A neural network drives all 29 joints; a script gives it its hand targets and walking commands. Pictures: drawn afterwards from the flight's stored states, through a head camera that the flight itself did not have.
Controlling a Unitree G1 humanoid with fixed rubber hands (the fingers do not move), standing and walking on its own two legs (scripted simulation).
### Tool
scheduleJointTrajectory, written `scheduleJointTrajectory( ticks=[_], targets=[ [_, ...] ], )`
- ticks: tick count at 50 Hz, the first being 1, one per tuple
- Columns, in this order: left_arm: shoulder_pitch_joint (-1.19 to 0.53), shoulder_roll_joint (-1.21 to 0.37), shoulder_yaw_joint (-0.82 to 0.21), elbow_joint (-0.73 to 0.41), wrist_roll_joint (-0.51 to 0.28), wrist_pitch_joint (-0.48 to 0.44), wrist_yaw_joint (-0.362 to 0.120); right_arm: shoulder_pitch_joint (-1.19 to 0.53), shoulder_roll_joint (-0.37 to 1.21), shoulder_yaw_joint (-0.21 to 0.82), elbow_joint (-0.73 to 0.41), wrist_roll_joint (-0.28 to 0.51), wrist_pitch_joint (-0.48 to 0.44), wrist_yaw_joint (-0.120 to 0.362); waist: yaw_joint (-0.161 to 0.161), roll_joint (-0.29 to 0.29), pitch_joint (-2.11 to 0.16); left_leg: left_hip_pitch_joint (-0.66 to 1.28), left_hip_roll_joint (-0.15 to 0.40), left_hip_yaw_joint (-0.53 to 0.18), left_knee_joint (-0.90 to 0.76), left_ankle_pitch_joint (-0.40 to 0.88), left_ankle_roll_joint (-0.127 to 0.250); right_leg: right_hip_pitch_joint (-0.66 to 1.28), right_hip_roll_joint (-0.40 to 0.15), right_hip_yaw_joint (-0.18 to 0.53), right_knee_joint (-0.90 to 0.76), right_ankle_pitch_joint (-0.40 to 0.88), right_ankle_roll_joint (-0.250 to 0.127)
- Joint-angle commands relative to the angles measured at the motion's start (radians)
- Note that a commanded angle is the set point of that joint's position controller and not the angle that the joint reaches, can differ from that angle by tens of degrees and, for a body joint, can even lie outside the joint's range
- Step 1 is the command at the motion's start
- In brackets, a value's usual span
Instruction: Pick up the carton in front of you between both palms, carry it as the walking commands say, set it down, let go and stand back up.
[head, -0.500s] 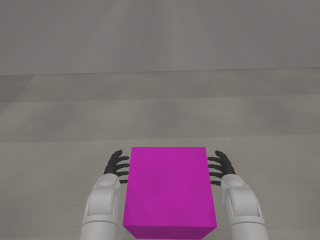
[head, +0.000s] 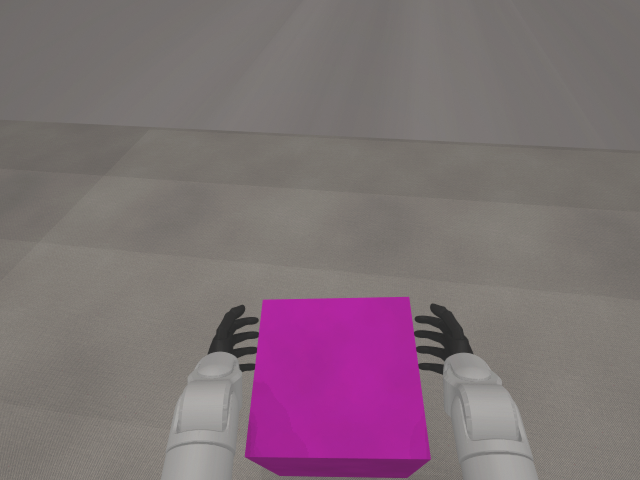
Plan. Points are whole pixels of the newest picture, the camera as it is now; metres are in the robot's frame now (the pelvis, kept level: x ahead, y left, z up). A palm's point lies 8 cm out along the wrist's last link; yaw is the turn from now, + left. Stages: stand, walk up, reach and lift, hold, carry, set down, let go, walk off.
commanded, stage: hold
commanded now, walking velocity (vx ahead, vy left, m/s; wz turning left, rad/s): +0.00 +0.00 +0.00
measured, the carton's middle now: (339, 393) +0.30 +0.00 -0.11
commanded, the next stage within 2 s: set down in 0.30 s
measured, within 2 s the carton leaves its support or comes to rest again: neither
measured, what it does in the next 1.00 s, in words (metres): lowers itself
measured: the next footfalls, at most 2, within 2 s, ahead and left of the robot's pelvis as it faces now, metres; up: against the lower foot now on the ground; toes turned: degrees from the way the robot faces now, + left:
none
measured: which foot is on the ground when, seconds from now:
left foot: down 0.00-1.00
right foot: down 0.00-1.00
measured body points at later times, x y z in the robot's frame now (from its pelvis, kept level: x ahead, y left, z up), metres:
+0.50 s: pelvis +0.00 -0.07 +0.00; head -0.03 -0.09 +0.45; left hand +0.30 +0.11 +0.02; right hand +0.32 -0.19 +0.02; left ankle -0.03 +0.10 -0.74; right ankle +0.08 -0.17 -0.74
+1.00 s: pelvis -0.04 -0.05 -0.09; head +0.17 -0.06 +0.30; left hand +0.34 +0.09 -0.18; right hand +0.36 -0.21 -0.19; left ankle -0.02 +0.10 -0.74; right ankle +0.08 -0.17 -0.74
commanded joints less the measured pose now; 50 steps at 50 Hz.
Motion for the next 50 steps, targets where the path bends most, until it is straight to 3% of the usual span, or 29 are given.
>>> scheduleJointTrajectory(
  ticks=[1,5,18,21,27,31,34,38,44,47,50],
  targets=[
    [-0.536,-0.951,-0.578,-0.077,-0.265,-0.058,-0.278,-0.482,0.948,0.533,-0.057,0.243,-0.063,0.253,-0.037,0.036,-0.284,-0.098,-0.024,-0.094,-0.128,0.281,-0.037,0.237,0.169,-0.064,0.029,0.135,-0.03],
    [-0.576,-0.967,-0.575,-0.041,-0.272,-0.051,-0.308,-0.506,0.987,0.513,0.005,0.236,-0.058,0.259,-0.043,0.017,-0.261,-0.172,-0.033,-0.086,-0.143,0.181,-0.039,0.284,0.166,-0.068,0.014,0.086,-0.033],
    [-0.621,-0.943,-0.429,0.048,-0.205,-0.062,-0.341,-0.633,1.039,0.513,0.067,0.249,-0.04,0.296,0.024,-0.054,-0.277,-0.264,-0.074,-0.056,-0.145,-0.004,0.004,0.386,0.101,-0.019,-0.049,-0.061,0.002],
    [-0.7,-0.916,-0.364,0.123,-0.165,-0.083,-0.355,-0.703,1.049,0.445,0.157,0.224,-0.052,0.294,0.029,-0.053,-0.255,-0.302,-0.071,-0.049,-0.119,-0.063,0.012,0.36,0.093,-0.008,-0.047,-0.174,0.004],
    [-0.836,-0.875,-0.167,0.344,-0.036,-0.165,-0.343,-0.799,0.96,0.18,0.388,0.076,-0.136,0.271,-0.021,-0.022,-0.2,-0.438,-0.07,-0.055,-0.024,-0.113,0.016,0.241,0.095,-0.01,0.026,-0.231,-0.014],
    [-0.804,-0.81,-0.034,0.422,0.057,-0.241,-0.285,-0.779,0.822,0.034,0.452,-0.027,-0.22,0.247,-0.039,0.002,-0.215,-0.55,-0.08,-0.05,0.051,-0.059,0.0,0.106,0.11,-0.031,0.119,-0.128,-0.024],
    [-0.75,-0.769,0.002,0.433,0.083,-0.314,-0.247,-0.743,0.749,0.008,0.464,-0.065,-0.304,0.237,-0.042,-0.005,-0.29,-0.652,-0.096,-0.037,0.114,0.009,-0.024,0.007,0.124,-0.047,0.204,0.022,-0.022],
    [-0.768,-0.793,-0.074,0.417,0.045,-0.453,-0.217,-0.791,0.759,0.089,0.457,-0.037,-0.444,0.237,-0.029,-0.032,-0.505,-0.8,-0.12,-0.028,0.209,0.066,-0.05,-0.04,0.134,-0.058,0.334,0.186,-0.021],
    [-0.868,-0.92,-0.342,0.286,-0.075,-0.572,-0.18,-0.87,0.835,0.31,0.39,0.063,-0.568,0.263,-0.044,-0.045,-1.017,-0.965,-0.14,-0.013,0.396,0.228,-0.091,-0.081,0.133,-0.071,0.565,0.46,-0.028],
    [-0.904,-0.937,-0.45,0.21,-0.134,-0.572,-0.161,-0.884,0.817,0.364,0.346,0.097,-0.57,0.269,-0.067,-0.024,-1.177,-1.0,-0.144,-0.008,0.486,0.242,-0.103,-0.201,0.141,-0.091,0.645,0.436,-0.029],
    [-0.921,-0.95,-0.483,0.198,-0.157,-0.542,-0.153,-0.889,0.798,0.362,0.355,0.101,-0.542,0.28,-0.085,0.003,-1.18,-1.023,-0.15,-0.005,0.552,0.167,-0.105,-0.388,0.151,-0.115,0.689,0.277,-0.029]
  ],
)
